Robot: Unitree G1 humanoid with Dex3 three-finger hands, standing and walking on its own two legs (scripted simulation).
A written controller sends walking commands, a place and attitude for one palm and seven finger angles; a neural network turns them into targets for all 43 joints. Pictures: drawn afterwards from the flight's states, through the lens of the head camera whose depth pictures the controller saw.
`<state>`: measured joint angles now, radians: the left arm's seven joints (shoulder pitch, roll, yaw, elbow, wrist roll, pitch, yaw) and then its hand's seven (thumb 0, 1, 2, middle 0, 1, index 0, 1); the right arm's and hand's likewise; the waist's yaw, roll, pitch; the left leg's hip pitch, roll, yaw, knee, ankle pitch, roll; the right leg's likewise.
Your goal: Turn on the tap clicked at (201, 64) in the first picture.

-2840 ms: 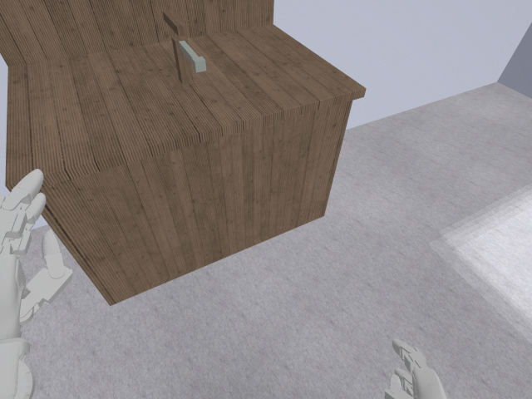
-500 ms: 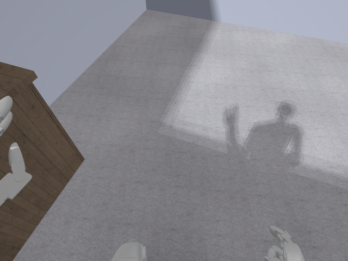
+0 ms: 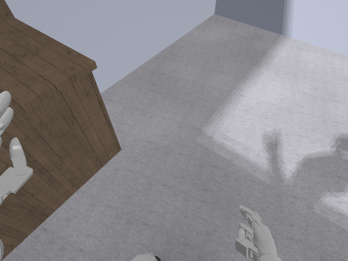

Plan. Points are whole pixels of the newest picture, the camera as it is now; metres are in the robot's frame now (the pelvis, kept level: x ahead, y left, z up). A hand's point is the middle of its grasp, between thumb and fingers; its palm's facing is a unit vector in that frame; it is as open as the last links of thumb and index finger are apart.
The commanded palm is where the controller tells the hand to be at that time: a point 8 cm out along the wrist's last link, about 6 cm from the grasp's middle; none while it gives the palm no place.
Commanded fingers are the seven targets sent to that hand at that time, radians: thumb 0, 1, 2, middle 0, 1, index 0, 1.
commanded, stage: turn to face it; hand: left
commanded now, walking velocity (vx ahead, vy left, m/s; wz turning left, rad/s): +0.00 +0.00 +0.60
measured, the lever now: out of the picture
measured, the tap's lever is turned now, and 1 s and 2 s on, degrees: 0 0 0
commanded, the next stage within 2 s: take the last steps up to it in 0.86 s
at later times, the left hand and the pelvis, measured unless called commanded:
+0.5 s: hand out of the picture +0.09 +0.26 +0.17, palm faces +0.62 -0.66 -0.42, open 7.4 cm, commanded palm +0.01 +0.28 +0.18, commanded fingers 0.00 0.90 0.90 -0.20 -0.30 -0.20 -0.30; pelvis -0.05 -0.03 -0.01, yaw +18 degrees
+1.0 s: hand out of the picture -0.04 +0.21 +0.17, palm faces +0.75 -0.52 -0.41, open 7.4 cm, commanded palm -0.12 +0.22 +0.18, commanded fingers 0.00 0.90 0.90 -0.20 -0.30 -0.20 -0.30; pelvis -0.11 -0.10 +0.01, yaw +31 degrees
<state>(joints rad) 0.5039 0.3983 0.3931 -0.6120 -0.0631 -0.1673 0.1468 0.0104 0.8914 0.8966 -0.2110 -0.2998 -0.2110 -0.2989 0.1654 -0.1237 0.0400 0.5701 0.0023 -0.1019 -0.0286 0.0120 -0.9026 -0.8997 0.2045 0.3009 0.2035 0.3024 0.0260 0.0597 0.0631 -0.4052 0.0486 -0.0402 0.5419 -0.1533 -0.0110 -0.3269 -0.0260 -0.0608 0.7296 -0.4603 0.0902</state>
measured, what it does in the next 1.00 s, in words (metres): walks backwards, turning left: right foot, then left foot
